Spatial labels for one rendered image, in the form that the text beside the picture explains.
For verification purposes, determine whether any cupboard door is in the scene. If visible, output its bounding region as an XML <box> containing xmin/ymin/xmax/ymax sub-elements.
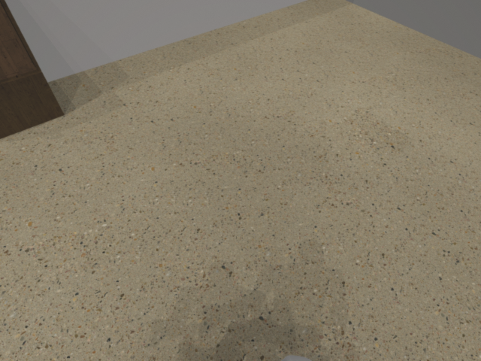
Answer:
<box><xmin>0</xmin><ymin>3</ymin><xmax>36</xmax><ymax>80</ymax></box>

